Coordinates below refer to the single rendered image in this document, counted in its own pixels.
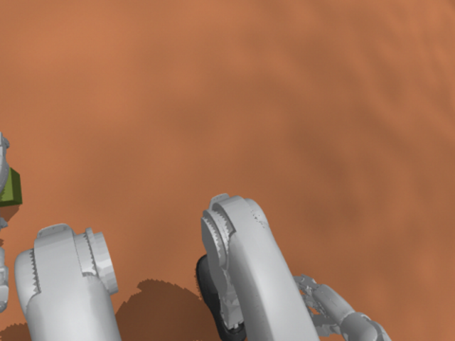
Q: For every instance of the right robot hand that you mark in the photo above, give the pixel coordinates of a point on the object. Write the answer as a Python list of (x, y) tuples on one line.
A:
[(332, 307)]

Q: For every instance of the right robot arm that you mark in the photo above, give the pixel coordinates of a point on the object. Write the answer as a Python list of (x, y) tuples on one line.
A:
[(359, 327)]

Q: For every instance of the cube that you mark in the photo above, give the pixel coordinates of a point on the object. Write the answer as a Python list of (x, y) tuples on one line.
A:
[(11, 194)]

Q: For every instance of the right robot foot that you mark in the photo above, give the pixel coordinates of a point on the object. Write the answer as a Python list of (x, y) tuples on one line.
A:
[(211, 299)]

